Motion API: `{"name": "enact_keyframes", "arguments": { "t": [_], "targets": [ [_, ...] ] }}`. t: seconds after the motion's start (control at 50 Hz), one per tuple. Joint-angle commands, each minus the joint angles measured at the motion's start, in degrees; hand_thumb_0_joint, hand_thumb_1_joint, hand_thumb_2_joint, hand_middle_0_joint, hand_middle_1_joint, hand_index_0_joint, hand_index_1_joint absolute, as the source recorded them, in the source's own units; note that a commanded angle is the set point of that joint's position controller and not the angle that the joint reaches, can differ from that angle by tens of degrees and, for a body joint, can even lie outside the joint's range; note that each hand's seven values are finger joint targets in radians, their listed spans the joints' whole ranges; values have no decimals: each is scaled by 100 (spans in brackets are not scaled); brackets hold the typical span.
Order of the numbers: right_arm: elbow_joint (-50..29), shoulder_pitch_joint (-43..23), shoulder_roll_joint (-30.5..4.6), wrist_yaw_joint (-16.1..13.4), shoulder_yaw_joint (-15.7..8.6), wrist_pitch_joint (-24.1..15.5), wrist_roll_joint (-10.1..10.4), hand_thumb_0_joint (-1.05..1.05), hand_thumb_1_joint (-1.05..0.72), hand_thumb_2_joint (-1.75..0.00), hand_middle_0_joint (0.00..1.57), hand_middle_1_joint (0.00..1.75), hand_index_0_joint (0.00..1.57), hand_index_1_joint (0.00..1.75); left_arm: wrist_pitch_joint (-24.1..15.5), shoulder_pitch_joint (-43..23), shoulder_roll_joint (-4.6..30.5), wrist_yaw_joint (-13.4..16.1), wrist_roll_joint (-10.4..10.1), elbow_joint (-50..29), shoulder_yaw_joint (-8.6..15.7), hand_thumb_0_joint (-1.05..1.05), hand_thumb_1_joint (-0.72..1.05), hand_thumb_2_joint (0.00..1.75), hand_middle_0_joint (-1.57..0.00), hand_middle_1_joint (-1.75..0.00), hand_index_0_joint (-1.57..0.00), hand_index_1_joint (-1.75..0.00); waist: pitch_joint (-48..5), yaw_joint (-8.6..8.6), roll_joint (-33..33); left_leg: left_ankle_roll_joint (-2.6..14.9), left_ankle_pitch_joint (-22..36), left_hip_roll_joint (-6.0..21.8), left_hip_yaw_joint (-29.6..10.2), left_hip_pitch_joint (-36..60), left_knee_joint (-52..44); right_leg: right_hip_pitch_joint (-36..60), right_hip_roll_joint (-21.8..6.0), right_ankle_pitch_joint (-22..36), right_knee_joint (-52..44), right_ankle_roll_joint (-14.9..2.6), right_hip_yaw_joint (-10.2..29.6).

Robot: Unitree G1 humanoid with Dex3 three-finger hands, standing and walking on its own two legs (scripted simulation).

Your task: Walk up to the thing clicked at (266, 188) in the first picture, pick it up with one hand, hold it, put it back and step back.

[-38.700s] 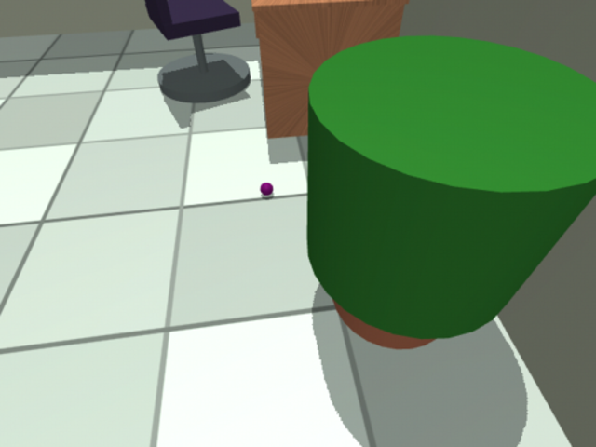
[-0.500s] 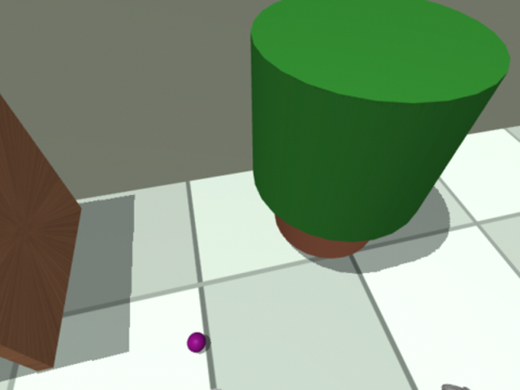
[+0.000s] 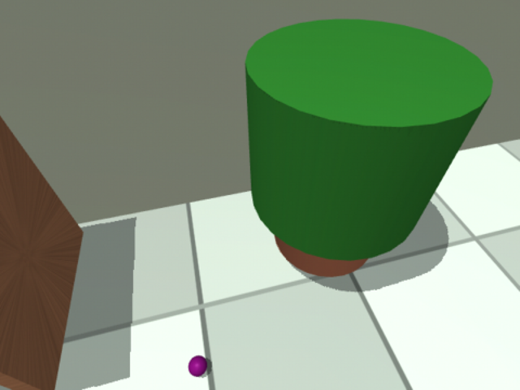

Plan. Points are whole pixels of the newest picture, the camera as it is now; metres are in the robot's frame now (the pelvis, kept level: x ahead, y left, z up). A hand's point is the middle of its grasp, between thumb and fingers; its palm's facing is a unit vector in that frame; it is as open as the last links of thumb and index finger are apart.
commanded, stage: stand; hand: left
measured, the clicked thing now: (197, 365) +0.37 +0.25 -0.75
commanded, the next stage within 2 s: walk up in 0.76 s
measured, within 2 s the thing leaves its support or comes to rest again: neither
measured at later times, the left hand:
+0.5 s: hand out of the picture +0.11 +0.26 -0.15, palm faces -0.03 -0.94 -0.34, open 7.4 cm
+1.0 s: hand out of the picture +0.07 +0.26 -0.16, palm faces -0.02 -0.91 -0.42, open 7.4 cm
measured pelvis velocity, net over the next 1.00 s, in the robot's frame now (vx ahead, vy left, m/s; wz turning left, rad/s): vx -0.02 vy -0.02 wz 0.00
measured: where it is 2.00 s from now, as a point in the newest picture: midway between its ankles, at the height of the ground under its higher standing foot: outside the picture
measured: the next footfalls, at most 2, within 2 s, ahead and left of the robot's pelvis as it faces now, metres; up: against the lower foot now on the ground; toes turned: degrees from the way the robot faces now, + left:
left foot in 1.38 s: -0.10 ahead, +0.11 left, +0.00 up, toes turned +3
right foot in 1.70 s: -0.18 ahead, -0.15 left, +0.00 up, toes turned +2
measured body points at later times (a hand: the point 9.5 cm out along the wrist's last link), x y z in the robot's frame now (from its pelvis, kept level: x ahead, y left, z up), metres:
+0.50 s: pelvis +0.02 +0.01 +0.00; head +0.03 +0.01 +0.45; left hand +0.11 +0.31 -0.13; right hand +0.11 -0.30 -0.13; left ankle +0.05 +0.13 -0.74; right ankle -0.01 -0.14 -0.74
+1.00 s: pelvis -0.02 -0.02 -0.02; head +0.04 -0.03 +0.43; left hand +0.08 +0.31 -0.13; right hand +0.11 -0.33 -0.15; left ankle +0.05 +0.13 -0.74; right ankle -0.04 -0.13 -0.74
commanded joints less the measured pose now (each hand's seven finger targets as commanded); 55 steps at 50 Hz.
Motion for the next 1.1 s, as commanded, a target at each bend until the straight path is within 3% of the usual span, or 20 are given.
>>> {"name": "enact_keyframes", "arguments": {
  "t": [0.0,0.12,0.28,0.42,0.52,0.62,0.72,0.74,0.76,0.82,0.88,0.9,0.92,0.94,0.96,0.98,1.0,1.02,1.04,1.08],
  "targets": [
    [-354,-375,-1210,-80,-252,-152,12,0,-90,-90,20,30,20,30,-119,-317,1216,82,-16,-360,275,0,90,90,-20,-30,-20,-30,-489,55,-54,219,198,548,-640,563,-395,-208,-638,541,-540,-255,502],
    [-297,-319,-1205,-109,-228,-155,38,0,-90,-90,20,30,20,30,-108,-303,1208,101,-28,-337,288,0,90,90,-20,-30,-20,-30,-544,28,-61,214,824,553,-546,742,-308,-74,-669,1094,-555,-192,466],
    [-269,-357,-1199,-124,-234,-119,32,0,-90,-90,20,30,20,30,-62,-325,1185,105,-4,-328,291,0,90,90,-20,-30,-20,-30,-447,41,-14,188,459,548,-592,667,-466,-79,-633,721,-652,-175,385],
    [-312,-449,-1205,-131,-244,-130,30,0,-90,-90,20,30,20,30,-62,-316,1155,116,-8,-349,300,0,90,90,-20,-30,-20,-30,-539,57,4,213,982,581,-528,905,-380,-33,-668,1098,-633,-170,369],
    [-302,-432,-1209,-130,-252,-113,30,0,-90,-90,20,30,20,30,-48,-317,1131,110,-12,-355,290,0,90,90,-20,-30,-20,-30,-434,29,59,180,632,533,-512,850,-469,-101,-652,845,-711,-179,369],
    [-318,-475,-1193,-134,-251,-126,41,0,-90,-90,20,30,20,30,-57,-254,1155,120,-4,-361,291,0,90,90,-20,-30,-20,-30,-609,66,2,204,1211,580,-501,1036,-375,25,-677,1220,-674,-176,350],
    [-306,-485,-1154,-135,-247,-100,39,0,-90,-90,20,30,20,30,-40,-322,1175,134,-7,-375,288,0,90,90,-20,-30,-20,-30,-450,39,-70,187,931,543,-498,939,-439,-40,-670,1005,-721,-180,338],
    [-325,-537,-1562,-135,-338,6,109,0,-90,-90,20,30,20,30,67,-382,1454,170,-113,-486,410,0,90,90,-20,-30,-20,-30,238,28,-44,324,2116,538,-575,598,-35,-575,-548,2124,-73,-218,320],
    [-399,-416,-1516,-144,-351,45,156,0,-90,-90,20,30,20,30,113,-286,1363,193,-153,-562,407,0,90,90,-20,-30,-20,-30,69,24,64,403,2610,611,-578,646,56,-550,-491,2194,165,-216,177],
    [-624,-256,-1627,-145,-473,122,169,0,-90,-90,20,30,20,30,218,-77,1170,201,-156,-774,409,0,90,90,-20,-30,-20,-30,-813,3,434,902,3198,1060,-869,830,59,-397,-103,1341,1276,-251,-77],
    [-1008,-607,-1732,-185,-561,198,81,0,-90,-90,20,30,20,30,354,262,1116,173,-74,-917,448,0,90,90,-20,-30,-20,-30,-1013,144,1054,1385,2487,1507,-1118,206,8,-404,47,-960,2412,-367,-49],
    [-1128,-713,-1745,-191,-582,233,48,0,-90,-90,20,30,20,30,387,442,1121,161,-62,-919,482,0,90,90,-20,-30,-20,-30,-962,197,1153,1456,2064,1583,-1166,-168,30,-333,21,-1373,2646,-392,-21],
    [-1247,-848,-1714,-192,-590,271,30,0,-90,-90,20,30,20,30,409,631,1095,143,-63,-921,514,0,90,90,-20,-30,-20,-30,-870,296,1127,1406,1760,1522,-1115,-335,206,-320,-17,-1296,2370,-408,-17],
    [-1339,-927,-1665,-184,-588,313,17,0,-90,-90,20,30,20,30,389,789,1097,132,-53,-902,539,0,90,90,-20,-30,-20,-30,-808,369,968,1266,1592,1304,-1006,-512,545,-182,-50,-803,1904,-420,-31],
    [-1408,-1021,-1504,-171,-554,352,43,0,-90,-90,20,30,20,30,359,829,1142,134,-27,-946,558,0,90,90,-20,-30,-20,-30,-626,434,577,938,1038,848,-778,-499,1093,-390,-226,64,1109,-456,168],
    [-1465,-984,-1233,-169,-484,389,147,0,-90,-90,20,30,20,30,303,709,1479,154,48,-1074,637,0,90,90,-20,-30,-20,-30,-315,426,-575,496,-21,-65,-544,-816,2060,-742,-1009,1211,11,-587,1249],
    [-1546,-821,-960,-193,-400,426,147,0,-90,-90,20,30,20,30,252,380,1940,166,105,-1291,745,0,90,90,-20,-30,-20,-30,-16,315,-1311,256,-2422,-948,-615,-1392,3097,-908,-1831,2041,-464,-1066,2243],
    [-1557,-512,-1036,-259,-439,449,97,0,-90,-90,20,30,20,30,216,55,2205,192,180,-1577,775,0,90,90,-20,-30,-20,-30,-64,248,-1267,235,-2989,-884,-1056,-1407,4099,-1240,-2302,2851,-292,-1781,2468],
    [-1495,-345,-1215,-268,-483,457,103,0,-90,-90,20,30,20,30,187,-188,2078,225,161,-1704,761,0,90,90,-20,-30,-20,-30,-175,159,-1110,259,-2839,-800,-1278,-1271,4752,-1461,-2252,2992,-166,-1862,2402],
    [-1348,245,-1414,-266,-574,414,213,0,-90,-90,20,30,20,30,171,-759,1654,261,169,-1904,688,0,90,90,-20,-30,-20,-30,-456,-253,-744,147,-2206,-808,-1232,-1427,5052,-722,-1473,3231,401,-1471,1229]
  ]
}}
